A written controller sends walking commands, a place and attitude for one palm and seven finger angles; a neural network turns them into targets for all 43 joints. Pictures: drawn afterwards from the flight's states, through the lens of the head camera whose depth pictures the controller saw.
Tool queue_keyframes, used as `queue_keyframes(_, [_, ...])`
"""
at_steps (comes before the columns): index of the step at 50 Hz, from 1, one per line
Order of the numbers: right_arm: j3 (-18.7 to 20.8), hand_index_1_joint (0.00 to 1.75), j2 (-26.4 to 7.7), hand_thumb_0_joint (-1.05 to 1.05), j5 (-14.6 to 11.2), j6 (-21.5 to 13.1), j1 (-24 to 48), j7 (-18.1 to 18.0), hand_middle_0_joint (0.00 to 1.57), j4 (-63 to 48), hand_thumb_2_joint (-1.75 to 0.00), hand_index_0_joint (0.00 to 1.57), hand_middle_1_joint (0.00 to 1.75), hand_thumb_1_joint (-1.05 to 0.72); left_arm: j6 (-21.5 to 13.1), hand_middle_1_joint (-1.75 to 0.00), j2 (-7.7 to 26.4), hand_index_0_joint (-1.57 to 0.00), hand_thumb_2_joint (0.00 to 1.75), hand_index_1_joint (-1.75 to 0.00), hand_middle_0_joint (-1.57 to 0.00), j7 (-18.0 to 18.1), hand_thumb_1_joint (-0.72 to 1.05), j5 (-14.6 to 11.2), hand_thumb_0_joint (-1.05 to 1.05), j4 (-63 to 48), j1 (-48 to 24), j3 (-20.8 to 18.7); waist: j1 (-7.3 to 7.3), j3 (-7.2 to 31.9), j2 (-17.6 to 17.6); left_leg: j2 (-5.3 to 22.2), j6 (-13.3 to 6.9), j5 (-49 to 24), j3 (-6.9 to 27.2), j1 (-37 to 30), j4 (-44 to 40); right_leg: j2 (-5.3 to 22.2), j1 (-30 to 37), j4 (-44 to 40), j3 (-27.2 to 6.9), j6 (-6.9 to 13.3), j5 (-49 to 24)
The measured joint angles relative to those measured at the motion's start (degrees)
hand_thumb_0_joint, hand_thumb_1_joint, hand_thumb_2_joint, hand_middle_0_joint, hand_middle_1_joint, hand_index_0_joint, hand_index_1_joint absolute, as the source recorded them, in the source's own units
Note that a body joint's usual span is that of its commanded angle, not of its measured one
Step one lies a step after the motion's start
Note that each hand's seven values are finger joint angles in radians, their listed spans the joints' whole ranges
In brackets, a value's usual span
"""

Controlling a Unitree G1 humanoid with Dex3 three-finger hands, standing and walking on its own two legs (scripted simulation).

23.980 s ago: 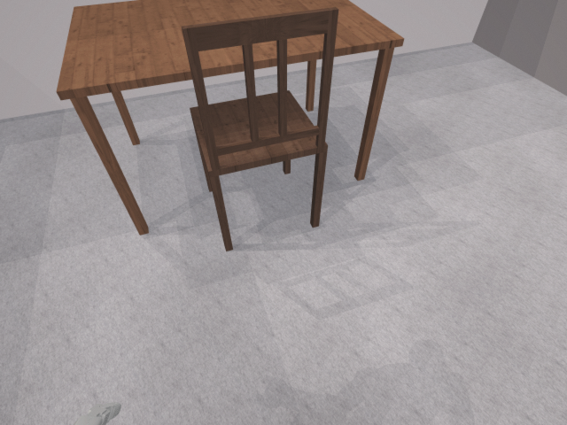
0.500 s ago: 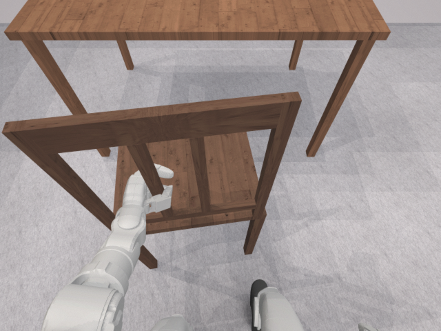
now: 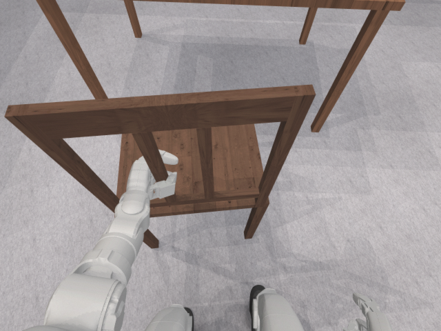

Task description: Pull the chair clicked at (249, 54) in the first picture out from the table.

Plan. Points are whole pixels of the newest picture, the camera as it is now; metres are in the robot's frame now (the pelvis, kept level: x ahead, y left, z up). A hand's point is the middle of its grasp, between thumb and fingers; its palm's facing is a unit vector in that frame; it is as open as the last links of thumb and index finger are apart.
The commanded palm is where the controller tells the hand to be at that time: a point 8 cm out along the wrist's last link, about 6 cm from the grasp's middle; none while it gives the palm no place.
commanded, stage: step backward, pulling the chair out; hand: left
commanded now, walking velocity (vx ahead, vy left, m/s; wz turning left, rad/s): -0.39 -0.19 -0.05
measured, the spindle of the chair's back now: (159, 172) +0.41 +0.13 -0.05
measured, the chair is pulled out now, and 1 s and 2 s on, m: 0.41 0.69 0.69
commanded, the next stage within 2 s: stop walking, hand still on the chair in 0.46 s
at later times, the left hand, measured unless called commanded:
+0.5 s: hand (161, 248) +0.25 +0.11 -0.06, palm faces +0.02 -0.98 -0.17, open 5.7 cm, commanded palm +0.25 +0.17 -0.07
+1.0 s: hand out of the picture +0.11 +0.13 -0.06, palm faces +0.04 -0.98 -0.17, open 5.7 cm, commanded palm +0.09 +0.18 -0.05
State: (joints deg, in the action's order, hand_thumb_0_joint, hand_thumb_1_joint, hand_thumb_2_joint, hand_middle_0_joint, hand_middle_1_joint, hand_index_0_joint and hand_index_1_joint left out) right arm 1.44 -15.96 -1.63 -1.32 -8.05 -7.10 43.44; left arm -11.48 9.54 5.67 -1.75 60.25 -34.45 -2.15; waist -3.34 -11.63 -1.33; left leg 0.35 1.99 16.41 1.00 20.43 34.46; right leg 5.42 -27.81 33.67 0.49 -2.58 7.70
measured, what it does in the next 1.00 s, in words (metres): walks backwards: right foot, then left foot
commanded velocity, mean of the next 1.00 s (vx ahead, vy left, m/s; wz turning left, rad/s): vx -0.08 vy -0.03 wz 0.01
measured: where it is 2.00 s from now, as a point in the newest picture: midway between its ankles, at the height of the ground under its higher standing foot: outside the picture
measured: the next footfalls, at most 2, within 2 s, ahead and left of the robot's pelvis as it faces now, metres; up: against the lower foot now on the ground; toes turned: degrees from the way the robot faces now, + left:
right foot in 0.18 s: +0.00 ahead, -0.14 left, +0.00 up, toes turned -4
left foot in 0.50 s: -0.11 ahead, +0.14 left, +0.00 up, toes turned +1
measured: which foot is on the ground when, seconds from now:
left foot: down 0.00-0.26, up 0.28-0.48, down 0.50-1.00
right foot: down 0.00-0.02, up 0.04-0.16, down 0.18-0.52, up 0.54-0.68, down 0.70-1.00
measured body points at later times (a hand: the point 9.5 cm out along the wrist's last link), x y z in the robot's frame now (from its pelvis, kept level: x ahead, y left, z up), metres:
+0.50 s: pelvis -0.12 -0.01 +0.00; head -0.03 -0.02 +0.44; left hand +0.25 +0.17 -0.05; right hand -0.04 -0.30 -0.13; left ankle -0.15 +0.14 -0.73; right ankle -0.04 -0.14 -0.72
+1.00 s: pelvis -0.17 -0.01 +0.01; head -0.15 -0.02 +0.46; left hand +0.10 +0.18 -0.04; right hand -0.07 -0.26 -0.12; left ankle -0.15 +0.14 -0.72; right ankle -0.15 -0.13 -0.72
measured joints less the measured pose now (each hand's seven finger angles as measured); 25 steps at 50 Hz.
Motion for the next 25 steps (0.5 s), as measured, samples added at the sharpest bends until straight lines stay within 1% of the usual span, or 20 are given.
queue_keyframes(1, [0.0,0.30,0.5,0.01,0.2,0.2,-0.3,0.2,0.20,-0.9,-0.90,0.20,0.30,-0.91,0.1,-1.28,0.3,-0.49,0.76,-1.44,-0.31,-0.1,0.63,0.0,0.07,-0.4,0.3,0.5,0.60,-0.1,-0.5,0.1,-0.1,-0.1,-0.5,0.0,0.0,-0.1,-0.3,0.6,-0.2,0.2,0.1])
queue_keyframes(2, [0.1,0.30,1.1,0.01,0.6,0.3,-0.6,0.4,0.20,-1.7,-0.90,0.20,0.30,-0.91,0.2,-1.28,0.5,-0.49,0.76,-1.44,-0.31,-0.3,0.64,0.1,0.07,-0.9,0.8,0.9,0.90,-0.1,-0.6,0.4,-0.2,-0.1,-0.7,0.1,0.2,-0.5,-0.5,2.5,-0.3,0.6,2.2])
queue_keyframes(4, [0.0,0.30,2.3,0.01,1.2,0.5,-1.5,1.0,0.20,-2.6,-0.90,0.20,0.30,-0.91,0.0,-1.28,0.6,-0.49,0.76,-1.44,-0.31,-0.5,0.64,0.1,0.07,-1.1,2.0,1.0,1.27,0.2,0.1,1.4,-0.1,-0.3,-0.3,0.5,0.4,-2.1,-0.2,7.7,-0.3,1.4,10.2])
queue_keyframes(5, [-0.2,0.30,2.9,0.01,1.4,0.5,-1.9,1.5,0.20,-2.7,-0.90,0.20,0.30,-0.91,-0.3,-1.28,0.5,-0.49,0.76,-1.44,-0.31,-0.6,0.63,0.0,0.07,-1.1,2.6,0.8,1.56,0.4,0.7,2.1,0.0,-0.6,0.0,0.8,0.4,-2.9,0.5,9.3,0.0,1.8,12.9])
queue_keyframes(7, [-0.6,0.30,4.2,0.01,1.4,0.2,-2.6,2.3,0.20,-2.3,-0.90,0.20,0.30,-0.91,-1.2,-1.27,0.5,-0.49,0.77,-1.44,-0.32,-0.8,0.63,-0.1,0.07,-0.7,3.4,0.5,2.44,0.6,1.7,3.3,0.5,-1.2,0.3,1.3,0.4,-4.1,3.8,7.9,0.6,2.3,13.3])
queue_keyframes(9, [-1.1,0.30,5.4,0.01,1.3,-0.2,-3.2,2.9,0.20,-1.4,-0.90,0.20,0.30,-0.91,-2.2,-1.27,0.9,-0.50,0.79,-1.44,-0.33,-1.0,0.62,-0.2,0.07,0.2,3.8,0.1,3.61,0.9,1.9,4.0,1.3,-1.5,0.1,1.9,1.0,-4.4,8.1,2.9,0.6,2.5,10.4])
queue_keyframes(10, [-1.4,0.30,5.6,0.01,1.3,-0.4,-2.8,3.1,0.20,-0.7,-0.90,0.20,0.30,-0.91,-2.6,-1.26,1.1,-0.50,0.79,-1.44,-0.34,-1.0,0.61,-0.3,0.07,0.7,3.7,-0.4,4.06,0.6,2.7,4.9,1.8,-1.5,0.1,2.3,1.5,-5.1,9.1,0.8,0.8,2.0,10.1])
queue_keyframes(11, [-1.6,0.30,5.5,0.01,1.2,-0.4,-2.1,3.2,0.20,0.0,-0.90,0.20,0.30,-0.90,-3.2,-1.26,1.2,-0.49,0.80,-1.44,-0.35,-0.9,0.61,-0.6,0.07,1.3,3.5,-1.2,3.86,-0.3,4.3,6.1,2.1,-1.8,0.7,2.6,1.9,-6.4,9.5,-0.3,1.3,2.2,9.2])
queue_keyframes(12, [-1.7,0.30,5.4,0.01,1.1,-0.4,-1.6,3.2,0.20,0.6,-0.90,0.20,0.30,-0.90,-3.8,-1.25,1.1,-0.49,0.80,-1.44,-0.35,-0.9,0.61,-0.9,0.07,2.1,3.3,-2.1,3.34,-1.1,5.5,6.9,2.2,-2.6,1.2,3.1,2.0,-7.2,9.7,-1.2,1.8,2.6,8.0])
queue_keyframes(13, [-1.8,0.30,5.3,0.01,0.9,-0.4,-1.1,3.0,0.20,1.2,-0.90,0.20,0.30,-0.90,-4.3,-1.24,1.2,-0.49,0.80,-1.44,-0.36,-0.9,0.61,-0.9,0.07,2.6,3.2,-3.0,2.81,-1.5,5.9,7.0,1.9,-3.8,1.1,3.8,2.9,-7.4,9.4,-1.6,2.1,3.0,7.1])
queue_keyframes(14, [-1.7,0.30,5.2,0.01,0.6,-0.2,-0.8,2.8,0.21,1.7,-0.90,0.20,0.30,-0.90,-4.5,-1.23,1.3,-0.49,0.80,-1.44,-0.36,-0.9,0.61,-0.9,0.07,3.0,3.1,-3.8,2.34,-1.5,5.5,6.1,1.7,-1.3,1.4,4.8,5.5,-7.0,8.7,-1.4,2.0,3.3,6.5])
queue_keyframes(16, [-1.5,0.30,4.6,0.01,0.0,-0.1,-0.7,2.5,0.21,2.3,-0.90,0.20,0.30,-0.90,-4.1,-1.23,1.4,-0.49,0.80,-1.44,-0.36,-0.6,0.61,-0.7,0.08,3.5,2.8,-4.5,1.72,-1.0,4.0,3.1,1.2,5.8,2.2,7.0,13.6,-5.5,6.7,-0.7,1.5,3.5,5.7])
queue_keyframes(17, [-1.4,0.30,4.0,0.01,-0.1,-0.1,-0.9,2.3,0.21,2.4,-0.90,0.20,0.30,-0.90,-3.6,-1.22,1.3,-0.49,0.79,-1.44,-0.36,-0.5,0.61,-0.7,0.08,3.6,2.7,-4.6,1.49,-0.6,3.3,2.0,1.0,7.9,2.4,7.5,16.6,-4.8,5.9,-0.5,1.3,3.5,5.3])
queue_keyframes(18, [-1.3,0.30,3.2,0.01,-0.1,-0.1,-1.0,2.1,0.21,2.4,-0.90,0.20,0.30,-0.90,-3.2,-1.22,1.0,-0.49,0.78,-1.44,-0.35,-0.3,0.61,-0.7,0.08,3.5,2.6,-4.7,1.25,-0.3,2.9,1.2,0.9,9.1,2.3,7.3,17.9,-4.2,5.1,-0.5,1.1,3.4,4.9])
queue_keyframes(19, [-1.3,0.30,2.4,0.01,-0.2,-0.1,-1.3,2.0,0.21,2.3,-0.90,0.20,0.30,-0.90,-2.7,-1.23,0.8,-0.49,0.78,-1.44,-0.35,-0.2,0.62,-0.7,0.08,3.5,2.5,-4.6,0.98,0.2,2.6,0.8,0.8,9.8,2.1,6.6,17.6,-3.6,4.4,-0.5,1.1,3.3,4.4])
queue_keyframes(21, [-1.1,0.30,0.7,0.01,-0.3,-0.1,-2.0,1.5,0.21,2.1,-0.90,0.20,0.30,-0.91,-1.8,-1.23,0.2,-0.49,0.77,-1.44,-0.33,0.0,0.62,-0.6,0.08,3.5,2.3,-4.0,0.41,1.2,2.3,0.6,0.7,10.1,1.7,4.0,14.3,-2.7,3.0,-0.3,1.3,2.8,3.5])
queue_keyframes(23, [-0.8,0.30,-0.9,0.01,-0.6,-0.3,-2.7,0.9,0.20,1.8,-0.90,0.20,0.30,-0.91,-1.0,-1.25,-0.4,-0.50,0.77,-1.44,-0.32,0.1,0.63,-0.5,0.08,3.6,1.9,-3.1,-0.08,2.3,2.2,1.0,0.5,8.2,1.1,0.3,8.0,-2.0,1.6,0.2,1.7,2.2,2.9])
queue_keyframes(25, [-0.4,0.30,-1.9,0.01,-0.7,-0.5,-3.4,0.3,0.20,1.6,-0.90,0.20,0.30,-0.91,-0.4,-1.26,-0.6,-0.50,0.76,-1.44,-0.30,0.0,0.63,-0.4,0.07,3.6,1.3,-1.6,-0.47,3.2,1.8,1.5,0.1,4.0,-0.1,-3.8,-0.3,-1.2,-0.1,1.5,2.1,1.5,2.6])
